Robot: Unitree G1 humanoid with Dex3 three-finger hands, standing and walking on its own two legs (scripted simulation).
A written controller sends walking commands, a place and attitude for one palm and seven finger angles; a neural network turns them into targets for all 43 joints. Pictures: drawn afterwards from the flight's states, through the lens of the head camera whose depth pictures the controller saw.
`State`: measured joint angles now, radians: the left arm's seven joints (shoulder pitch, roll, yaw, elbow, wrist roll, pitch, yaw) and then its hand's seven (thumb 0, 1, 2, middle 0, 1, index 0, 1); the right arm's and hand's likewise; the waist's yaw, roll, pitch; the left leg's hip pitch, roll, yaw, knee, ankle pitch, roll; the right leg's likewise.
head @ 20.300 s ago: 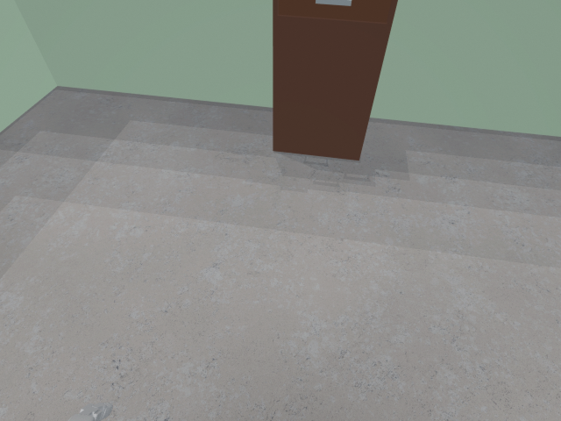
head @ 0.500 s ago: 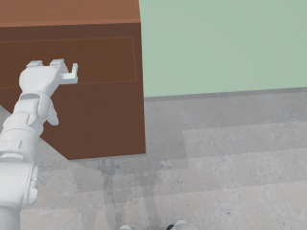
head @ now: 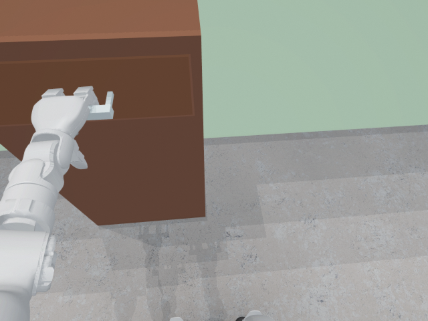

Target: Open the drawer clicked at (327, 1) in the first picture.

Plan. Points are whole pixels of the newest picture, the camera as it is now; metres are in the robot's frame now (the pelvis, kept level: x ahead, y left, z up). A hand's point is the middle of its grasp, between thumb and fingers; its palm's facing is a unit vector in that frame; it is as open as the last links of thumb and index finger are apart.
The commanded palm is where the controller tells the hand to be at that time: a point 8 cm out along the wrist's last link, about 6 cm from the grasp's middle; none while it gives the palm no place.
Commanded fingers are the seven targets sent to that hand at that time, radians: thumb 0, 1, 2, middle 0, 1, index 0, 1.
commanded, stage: close the thumb around the handle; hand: left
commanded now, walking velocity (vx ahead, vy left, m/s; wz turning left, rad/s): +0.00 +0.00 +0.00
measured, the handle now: (77, 105) +0.51 +0.27 +0.07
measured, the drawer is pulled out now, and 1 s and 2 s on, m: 0.00 0.03 0.16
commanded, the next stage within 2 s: pull the drawer open in 0.48 s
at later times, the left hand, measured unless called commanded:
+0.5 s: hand (78, 132) +0.47 +0.26 +0.05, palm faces -0.07 +0.00 -1.00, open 5.3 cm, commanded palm +0.45 +0.26 +0.10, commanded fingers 0.00 0.90 0.90 -0.40 -1.35 -0.40 -1.35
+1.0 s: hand (76, 145) +0.44 +0.26 +0.04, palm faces -0.03 -0.03 -1.00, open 5.3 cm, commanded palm +0.39 +0.26 +0.10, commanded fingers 0.00 0.90 0.90 -0.40 -1.35 -0.40 -1.35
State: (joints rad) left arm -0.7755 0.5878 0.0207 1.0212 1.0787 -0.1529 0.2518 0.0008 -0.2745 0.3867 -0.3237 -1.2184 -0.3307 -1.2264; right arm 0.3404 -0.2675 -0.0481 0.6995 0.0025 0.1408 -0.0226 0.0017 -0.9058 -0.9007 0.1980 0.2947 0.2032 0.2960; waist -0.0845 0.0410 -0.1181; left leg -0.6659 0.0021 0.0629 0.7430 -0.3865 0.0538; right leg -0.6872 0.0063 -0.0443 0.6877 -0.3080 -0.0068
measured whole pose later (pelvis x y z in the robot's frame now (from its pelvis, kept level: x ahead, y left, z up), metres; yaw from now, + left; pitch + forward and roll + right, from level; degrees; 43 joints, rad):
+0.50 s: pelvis +0.00 +0.00 +0.00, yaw +0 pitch +18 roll -1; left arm -0.77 0.59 0.02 1.02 1.08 -0.14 0.25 0.00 0.77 0.84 -0.39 -1.34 -0.41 -1.34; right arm 0.34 -0.27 -0.05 0.70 0.00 0.14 -0.02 0.00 -0.91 -0.90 0.20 0.29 0.20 0.30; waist -0.09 0.04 -0.12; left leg -0.66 0.01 0.06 0.74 -0.38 0.05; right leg -0.68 0.01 -0.04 0.68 -0.31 -0.01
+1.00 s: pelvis +0.02 +0.00 +0.01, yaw -1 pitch +15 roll -1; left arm -0.53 0.53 0.03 0.76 1.04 -0.11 0.25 0.01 0.79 0.82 -0.33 -1.34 -0.40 -1.35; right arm 0.30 -0.26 -0.07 0.68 0.01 0.16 -0.01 0.00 -0.91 -0.90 0.20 0.29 0.20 0.30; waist -0.04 0.05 -0.12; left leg -0.56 0.00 0.07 0.68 -0.38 0.05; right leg -0.60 0.01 -0.03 0.64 -0.31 -0.01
